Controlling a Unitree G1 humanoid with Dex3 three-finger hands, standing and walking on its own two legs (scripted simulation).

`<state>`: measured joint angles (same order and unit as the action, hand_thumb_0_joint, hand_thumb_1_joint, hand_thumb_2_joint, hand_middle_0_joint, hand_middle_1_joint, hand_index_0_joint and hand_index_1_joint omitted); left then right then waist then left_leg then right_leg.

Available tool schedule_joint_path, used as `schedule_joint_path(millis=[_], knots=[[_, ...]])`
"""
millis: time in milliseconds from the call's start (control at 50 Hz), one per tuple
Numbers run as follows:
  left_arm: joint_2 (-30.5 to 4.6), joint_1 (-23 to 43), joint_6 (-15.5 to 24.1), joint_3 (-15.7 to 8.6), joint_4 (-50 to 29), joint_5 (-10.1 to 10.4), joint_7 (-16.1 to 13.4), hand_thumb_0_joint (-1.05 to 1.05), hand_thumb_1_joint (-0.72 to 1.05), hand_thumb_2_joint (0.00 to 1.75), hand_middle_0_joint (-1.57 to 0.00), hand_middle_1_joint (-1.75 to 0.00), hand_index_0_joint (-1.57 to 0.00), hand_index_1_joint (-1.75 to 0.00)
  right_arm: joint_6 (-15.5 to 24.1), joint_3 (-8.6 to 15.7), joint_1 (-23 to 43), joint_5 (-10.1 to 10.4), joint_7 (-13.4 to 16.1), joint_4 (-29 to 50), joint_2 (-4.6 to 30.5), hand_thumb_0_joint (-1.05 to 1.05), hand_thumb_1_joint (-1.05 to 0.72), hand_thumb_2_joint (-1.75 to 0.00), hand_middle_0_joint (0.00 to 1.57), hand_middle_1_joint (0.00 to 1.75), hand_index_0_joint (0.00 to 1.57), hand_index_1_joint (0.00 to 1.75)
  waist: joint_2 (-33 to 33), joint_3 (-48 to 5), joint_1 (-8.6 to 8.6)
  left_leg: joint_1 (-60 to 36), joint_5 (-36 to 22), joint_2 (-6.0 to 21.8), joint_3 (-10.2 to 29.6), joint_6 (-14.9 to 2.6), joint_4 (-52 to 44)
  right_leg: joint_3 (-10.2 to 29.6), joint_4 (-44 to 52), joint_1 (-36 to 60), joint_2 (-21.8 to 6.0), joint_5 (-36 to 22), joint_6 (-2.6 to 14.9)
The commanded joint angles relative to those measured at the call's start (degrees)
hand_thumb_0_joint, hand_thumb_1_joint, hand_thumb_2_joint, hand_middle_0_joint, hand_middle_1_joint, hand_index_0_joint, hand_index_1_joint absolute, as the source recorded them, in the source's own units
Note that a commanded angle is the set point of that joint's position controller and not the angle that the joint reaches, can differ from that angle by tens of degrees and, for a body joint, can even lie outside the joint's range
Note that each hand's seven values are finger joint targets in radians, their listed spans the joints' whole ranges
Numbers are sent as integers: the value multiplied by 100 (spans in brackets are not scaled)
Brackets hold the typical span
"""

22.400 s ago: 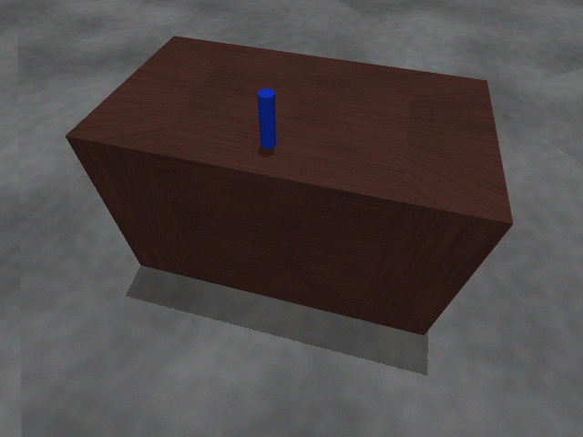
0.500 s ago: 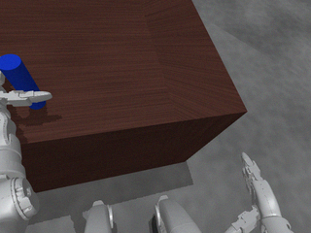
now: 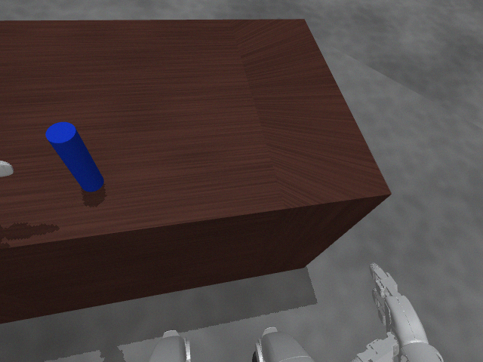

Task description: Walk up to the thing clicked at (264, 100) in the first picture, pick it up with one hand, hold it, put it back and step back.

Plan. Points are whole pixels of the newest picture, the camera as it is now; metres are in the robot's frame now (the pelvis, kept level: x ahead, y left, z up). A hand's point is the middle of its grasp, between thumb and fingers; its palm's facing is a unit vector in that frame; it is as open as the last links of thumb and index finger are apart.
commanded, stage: sink last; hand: left
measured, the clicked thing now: (78, 160) +0.46 +0.24 +0.01
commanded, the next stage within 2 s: home in 0.94 s
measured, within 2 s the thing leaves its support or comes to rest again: neither
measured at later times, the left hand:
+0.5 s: hand out of the picture +0.25 +0.29 +0.07, palm faces +0.37 -0.85 -0.37, open 17.3 cm
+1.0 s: hand out of the picture +0.16 +0.24 +0.08, palm faces +0.38 -0.83 -0.41, open 17.3 cm
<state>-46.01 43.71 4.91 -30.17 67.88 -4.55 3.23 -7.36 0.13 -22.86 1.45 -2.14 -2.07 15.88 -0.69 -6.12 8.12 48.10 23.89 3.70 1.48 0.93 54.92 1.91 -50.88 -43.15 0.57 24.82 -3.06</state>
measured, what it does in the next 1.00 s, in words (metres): stands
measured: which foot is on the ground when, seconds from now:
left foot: down 0.00-1.00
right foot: down 0.00-1.00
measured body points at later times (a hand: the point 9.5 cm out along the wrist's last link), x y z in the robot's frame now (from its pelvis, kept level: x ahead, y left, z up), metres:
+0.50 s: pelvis +0.02 +0.00 +0.01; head +0.04 +0.00 +0.46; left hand +0.22 +0.33 +0.09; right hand +0.18 -0.26 -0.02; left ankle +0.02 +0.12 -0.68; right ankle +0.00 -0.16 -0.68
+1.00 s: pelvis -0.01 -0.04 +0.00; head +0.00 -0.06 +0.45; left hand +0.13 +0.28 +0.11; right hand +0.16 -0.29 -0.03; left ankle +0.02 +0.12 -0.68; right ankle +0.00 -0.16 -0.68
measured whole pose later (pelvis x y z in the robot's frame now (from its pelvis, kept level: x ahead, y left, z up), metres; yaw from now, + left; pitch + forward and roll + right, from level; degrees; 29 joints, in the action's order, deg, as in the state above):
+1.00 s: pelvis -0.01 -0.04 +0.00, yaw +3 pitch +7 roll +1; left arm -18.0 -32.1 0.2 -18.3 -15.7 5.3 -1.3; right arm -2.4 8.0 -29.7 3.0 3.5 -4.5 13.0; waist 1.9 -7.2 -2.5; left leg 36.2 23.4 1.8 2.7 3.1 52.9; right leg 0.4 -55.2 -33.3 -1.3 28.6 -0.7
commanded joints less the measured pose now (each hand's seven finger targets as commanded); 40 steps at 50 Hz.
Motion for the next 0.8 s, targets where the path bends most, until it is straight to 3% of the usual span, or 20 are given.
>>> schedule_joint_path(millis=[0,60,100,120,180,240,280,320,340,380,420,460,500,540,560,580,620,640,680,780], knots=[[-1746,1461,230,89,-1650,46,-289,0,-44,6,-6,-3,-5,-4,302,359,-35,56,-13,912,654,0,45,-8,5,5,5,5,1446,-2635,-303,-2524,-2403,-154,-205,-40,-725,-302,632,876,122,-1974,301],[-1131,798,114,438,-2133,124,-333,0,-46,6,-6,-2,-5,-3,377,303,-175,87,-41,745,583,0,45,-8,5,5,5,5,1741,-2557,-387,-3053,-3028,-50,-126,78,-826,-414,658,667,164,-1970,355],[-960,259,19,484,-2668,188,-389,0,-47,6,-6,-3,-5,-4,408,571,-206,104,-24,622,818,0,45,-8,5,5,5,5,1732,-2449,-517,-3155,-3031,4,-54,140,-982,-495,681,663,188,-1760,401],[-765,36,-32,613,-3068,232,-401,0,-46,6,-6,-3,-5,-4,415,606,-378,116,-20,437,798,0,45,-8,5,5,5,5,1784,-2332,-493,-3177,-3001,10,-59,150,-996,-517,718,638,185,-1736,396],[-302,-1243,-189,624,-4151,418,-466,0,-47,6,-6,-4,-5,-5,459,772,-376,218,49,551,887,0,47,-8,5,5,5,5,1201,-2067,-546,-2930,-2770,-42,-105,65,-1056,-536,755,1024,146,-1933,349],[37,-2449,-283,555,-5649,599,-564,0,-50,4,-5,-3,-5,-4,478,850,-262,294,130,522,833,0,51,-6,5,5,5,5,1154,-1799,-770,-2926,-2702,-49,-106,90,-1174,-599,720,1199,138,-1809,361],[62,-3397,-368,328,-6526,694,-661,0,-49,4,-5,-3,-4,-3,443,942,-272,335,200,526,808,0,51,-6,5,5,5,5,946,-1549,-851,-2681,-2390,-129,-174,58,-1224,-567,775,1418,108,-1811,337],[380,-3836,-409,378,-7321,780,-722,0,-50,3,-5,-3,-5,-3,407,956,-288,340,263,417,719,0,52,-6,5,5,5,5,782,-1197,-826,-2470,-1986,-200,-258,26,-1275,-498,839,1535,54,-1771,292],[298,-4060,-413,237,-7707,794,-770,0,-50,3,-5,-3,-4,-3,417,1077,-147,344,310,563,801,0,52,-6,6,5,5,5,724,-1248,-853,-2488,-1920,-226,-276,14,-1267,-463,868,1581,38,-1795,263],[797,-4588,-462,487,-8189,839,-792,0,-51,2,-4,-2,-4,-3,430,948,-253,326,359,482,587,0,54,-5,6,5,5,5,796,-1043,-813,-2518,-1934,-220,-303,17,-1279,-457,829,1503,36,-1769,258],[1064,-5132,-442,579,-8719,871,-808,0,-52,2,-5,-3,-4,-3,430,839,-333,294,403,243,392,0,53,-5,6,5,5,5,893,-881,-903,-2477,-1920,-229,-313,13,-1263,-463,786,1433,19,-1696,272],[1273,-5787,-462,616,-9001,880,-815,0,-52,2,-5,-3,-4,-3,486,945,-183,267,457,539,452,0,53,-5,6,5,5,5,676,-999,-905,-2499,-1990,-250,-319,-17,-1186,-454,775,1510,3,-1836,247],[1702,-6301,-462,956,-9123,885,-760,0,-51,2,-4,-3,-4,-3,506,862,-232,241,466,548,358,0,54,-5,6,5,5,5,373,-735,-860,-2368,-1801,-277,-352,-51,-1162,-449,768,1465,-8,-1812,210],[1639,-6477,-435,870,-9595,910,-748,0,-51,2,-4,-4,-5,-4,538,1126,-242,228,532,561,538,0,54,-5,6,5,5,5,452,-674,-856,-2277,-1427,-314,-357,-55,-1178,-436,812,1327,-26,-1457,226],[1749,-6775,-443,916,-9659,913,-727,0,-51,2,-4,-4,-4,-3,557,1068,-150,230,536,659,491,0,54,-5,6,5,5,5,377,-532,-919,-2198,-1152,-318,-348,-51,-1236,-467,844,1247,-9,-1121,241],[1767,-6906,-433,928,-9803,925,-709,0,-50,2,-4,-3,-4,-3,595,1178,-117,240,550,925,570,0,55,-4,6,5,5,5,202,-573,-860,-2185,-962,-317,-342,-68,-1228,-470,893,1233,-13,-922,225],[1882,-7364,-426,946,-9941,962,-691,0,-50,1,-4,-4,-5,-4,610,1128,-386,251,554,700,428,0,54,-5,6,5,5,5,225,-254,-955,-1952,-668,-355,-365,-70,-1256,-487,924,1082,-22,-615,246],[1866,-7444,-419,925,-10149,977,-666,0,-50,2,-4,-4,-5,-4,636,1283,-445,261,577,795,512,0,54,-5,6,5,5,5,228,-360,-900,-2010,-636,-353,-367,-76,-1230,-478,937,1054,-26,-587,238],[1881,-7263,-415,955,-10257,979,-630,0,-50,1,-5,-5,-5,-4,683,1299,-490,239,599,682,503,0,53,-5,6,5,5,5,203,-166,-809,-1936,-508,-368,-394,-93,-1189,-442,943,907,-45,-520,209],[1878,-7381,-327,707,-9890,997,-610,0,-51,2,-5,-5,-5,-4,817,1199,-475,212,627,892,394,0,52,-5,6,5,5,5,-141,-2,-903,-1686,6,-395,-388,-125,-1117,-347,1067,814,-102,159,188]])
